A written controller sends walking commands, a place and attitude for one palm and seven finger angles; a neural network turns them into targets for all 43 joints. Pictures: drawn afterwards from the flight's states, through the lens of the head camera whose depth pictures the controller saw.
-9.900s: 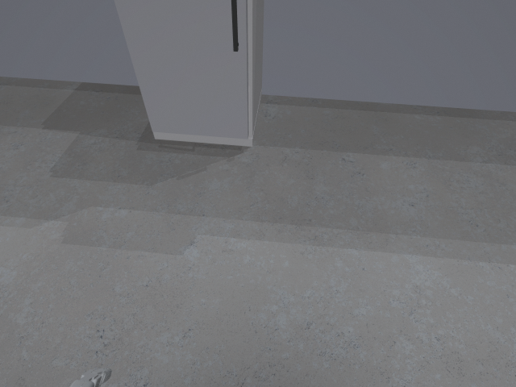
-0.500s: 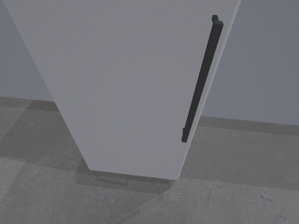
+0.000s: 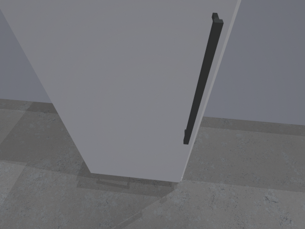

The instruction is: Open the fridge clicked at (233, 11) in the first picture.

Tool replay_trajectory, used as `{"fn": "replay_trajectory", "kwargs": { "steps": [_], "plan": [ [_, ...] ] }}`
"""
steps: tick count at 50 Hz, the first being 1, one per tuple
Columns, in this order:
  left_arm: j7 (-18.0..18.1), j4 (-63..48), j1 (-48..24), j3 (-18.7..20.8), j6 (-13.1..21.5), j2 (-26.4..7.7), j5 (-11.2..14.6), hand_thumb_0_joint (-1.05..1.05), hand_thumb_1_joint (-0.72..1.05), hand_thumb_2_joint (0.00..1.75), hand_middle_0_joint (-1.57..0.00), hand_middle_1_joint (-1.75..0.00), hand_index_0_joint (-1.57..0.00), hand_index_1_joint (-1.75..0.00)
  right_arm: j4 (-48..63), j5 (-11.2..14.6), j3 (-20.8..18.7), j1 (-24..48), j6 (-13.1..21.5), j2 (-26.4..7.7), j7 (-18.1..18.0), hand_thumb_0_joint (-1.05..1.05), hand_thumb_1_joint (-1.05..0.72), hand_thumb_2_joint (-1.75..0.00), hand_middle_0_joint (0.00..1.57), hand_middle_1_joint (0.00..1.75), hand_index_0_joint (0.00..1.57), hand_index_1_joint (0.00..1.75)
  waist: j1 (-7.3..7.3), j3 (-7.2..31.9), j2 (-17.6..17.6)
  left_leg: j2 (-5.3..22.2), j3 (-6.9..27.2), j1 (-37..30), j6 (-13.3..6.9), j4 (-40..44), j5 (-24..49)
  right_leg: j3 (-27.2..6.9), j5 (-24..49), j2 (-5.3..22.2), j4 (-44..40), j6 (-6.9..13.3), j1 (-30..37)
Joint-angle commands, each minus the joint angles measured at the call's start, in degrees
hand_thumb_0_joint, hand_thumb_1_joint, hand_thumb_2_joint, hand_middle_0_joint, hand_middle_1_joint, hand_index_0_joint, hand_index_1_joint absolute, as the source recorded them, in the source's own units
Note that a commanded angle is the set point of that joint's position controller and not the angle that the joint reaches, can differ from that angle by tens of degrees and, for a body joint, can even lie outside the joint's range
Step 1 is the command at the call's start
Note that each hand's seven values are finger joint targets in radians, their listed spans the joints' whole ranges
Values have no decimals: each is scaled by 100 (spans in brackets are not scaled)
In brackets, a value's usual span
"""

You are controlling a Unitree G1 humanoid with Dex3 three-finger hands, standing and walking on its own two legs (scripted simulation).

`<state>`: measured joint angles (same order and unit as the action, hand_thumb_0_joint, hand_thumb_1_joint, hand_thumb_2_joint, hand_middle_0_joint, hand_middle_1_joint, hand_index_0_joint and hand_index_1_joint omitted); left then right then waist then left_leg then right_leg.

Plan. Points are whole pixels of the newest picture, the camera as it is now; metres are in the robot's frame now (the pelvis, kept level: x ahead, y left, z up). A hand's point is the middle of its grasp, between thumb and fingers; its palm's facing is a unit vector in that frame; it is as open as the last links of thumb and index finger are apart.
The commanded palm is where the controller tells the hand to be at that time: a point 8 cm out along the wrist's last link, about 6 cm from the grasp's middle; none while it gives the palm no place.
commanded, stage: look again from close up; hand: right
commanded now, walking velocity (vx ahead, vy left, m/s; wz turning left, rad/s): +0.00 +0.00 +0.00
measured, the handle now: (196, 95) +0.49 -0.11 +0.09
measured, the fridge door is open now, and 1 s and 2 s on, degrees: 0 0 0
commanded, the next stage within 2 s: raise the hand to about handle height in 0.32 s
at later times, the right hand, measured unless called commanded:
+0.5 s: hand out of the picture +0.07 -0.20 -0.14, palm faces +0.18 +0.96 -0.20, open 7.4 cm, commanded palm +0.10 -0.24 -0.07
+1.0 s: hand out of the picture +0.14 -0.22 -0.04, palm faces +0.20 +0.98 -0.06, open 9.5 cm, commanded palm +0.13 -0.27 -0.04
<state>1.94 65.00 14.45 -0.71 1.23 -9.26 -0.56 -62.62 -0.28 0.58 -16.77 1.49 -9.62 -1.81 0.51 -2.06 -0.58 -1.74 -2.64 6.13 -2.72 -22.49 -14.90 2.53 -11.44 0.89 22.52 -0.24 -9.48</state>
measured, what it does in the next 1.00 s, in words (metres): lowers itself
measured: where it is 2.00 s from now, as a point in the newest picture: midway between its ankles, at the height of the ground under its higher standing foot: outside the picture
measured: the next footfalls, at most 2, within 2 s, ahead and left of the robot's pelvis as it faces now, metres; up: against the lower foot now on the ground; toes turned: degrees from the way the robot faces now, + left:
none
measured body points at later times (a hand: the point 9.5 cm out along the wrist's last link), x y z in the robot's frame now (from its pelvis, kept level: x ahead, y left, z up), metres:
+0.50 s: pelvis -0.01 -0.01 +0.00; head +0.00 -0.01 +0.45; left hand +0.04 +0.23 -0.15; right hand +0.06 -0.25 -0.12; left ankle -0.03 +0.08 -0.74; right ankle +0.01 -0.12 -0.74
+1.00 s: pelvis -0.04 -0.01 -0.09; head +0.00 -0.02 +0.35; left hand +0.19 +0.21 -0.15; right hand +0.12 -0.28 -0.03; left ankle -0.03 +0.09 -0.74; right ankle +0.01 -0.12 -0.74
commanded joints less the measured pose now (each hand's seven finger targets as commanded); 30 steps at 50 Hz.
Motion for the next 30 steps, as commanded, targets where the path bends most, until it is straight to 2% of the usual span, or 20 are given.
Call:
{"fn": "replay_trajectory", "kwargs": {
  "steps": [1,5,14,20,21,22,23,24,25,26,27,28,29,30],
  "plan": [
    [14,-174,235,92,97,-688,1,0,90,90,-20,-30,-20,-30,199,-33,-113,-319,69,-675,-29,0,-90,-90,20,30,20,30,1,-97,32,794,688,258,21,481,1008,-525,883,520,-316,157,10],
    [7,-173,187,89,84,-693,-2,0,90,90,-20,-30,-20,-30,188,-40,-108,-282,61,-687,-26,0,-90,-90,20,30,20,30,12,-261,3,791,684,354,25,541,814,-544,771,519,-361,160,-34],
    [1,-179,122,87,104,-788,-3,0,90,90,-20,-30,-20,-30,187,-26,-113,-241,79,-775,-15,0,-90,-90,20,30,20,30,10,3,0,824,689,206,36,520,1017,-549,892,519,-351,158,86],
    [-3,-163,80,89,92,-791,0,0,90,90,-20,-30,-20,-30,182,-40,-111,-201,75,-790,-19,0,-90,-90,20,30,20,30,3,-102,5,811,674,251,43,542,1006,-559,907,528,-368,159,73],
    [-58,-526,-272,84,124,-702,41,0,90,90,-20,-30,-20,-30,-20,-117,-89,-664,183,-583,-273,0,-90,-90,20,30,20,30,103,-233,198,1204,973,417,330,344,3400,-218,1010,485,956,26,-307],
    [195,-2524,-135,249,861,-1644,359,0,90,90,-20,-30,-20,-30,8572,1098,-933,3614,1388,-2030,-167,0,-88,-89,20,32,20,32,-574,2496,1210,546,465,78,128,-240,2633,-294,1463,-189,135,209,1303],
    [363,-2328,-572,99,1354,-1120,276,0,90,90,-20,-30,-20,-30,7146,678,-854,1056,1139,-1538,-329,0,-85,-88,20,33,20,33,126,2356,2048,246,263,275,-29,-451,1401,-75,2215,43,97,254,1688],
    [397,-1737,-323,120,1420,-1089,231,0,90,90,-20,-30,-20,-30,5608,727,-356,363,954,-585,-506,0,-83,-87,21,34,21,34,-185,1756,1496,225,-74,536,47,-467,1001,-84,1738,108,218,126,978],
    [293,-1986,-54,200,1394,-955,341,0,90,90,-20,-30,-20,-30,4957,819,105,-775,472,269,-484,0,-81,-86,21,36,21,36,-181,979,959,269,-226,865,125,-461,533,-352,1001,97,156,125,233],
    [244,-2598,-347,192,1422,-1157,417,0,90,90,-20,-30,-20,-30,6386,1090,9,541,711,-5,-375,0,-78,-85,21,37,21,37,-369,203,336,249,-257,1279,166,-451,220,-488,227,99,204,160,-282],
    [285,-2682,-464,315,1483,-1314,326,0,90,90,-20,-30,-20,-30,6281,1095,-476,560,1097,-480,-269,0,-76,-84,21,39,21,39,-371,208,-315,207,-243,1663,205,-444,-270,-423,-240,23,444,192,-472],
    [306,-2756,-516,350,1509,-1313,237,0,90,90,-20,-30,-20,-30,5726,1086,-593,446,1440,-506,-156,0,-74,-83,21,40,21,40,-407,-223,-992,167,-250,2245,254,-525,-869,-434,-613,-47,708,200,-1003],
    [284,-2824,-524,388,1500,-1283,165,0,90,90,-20,-30,-20,-30,5064,1141,-722,129,1766,-366,12,0,-71,-82,21,42,21,42,-347,-326,-1466,159,-215,2762,275,-738,-1368,-435,-812,-100,1105,171,-1530],
    [199,-3008,-605,398,1512,-1238,159,0,90,90,-20,-30,-20,-30,4405,1146,-810,-514,2083,-224,278,0,-69,-81,22,43,22,43,-81,-429,-1544,184,-141,2992,231,-997,-1590,-416,-919,-167,1436,128,-2011]
  ]
}}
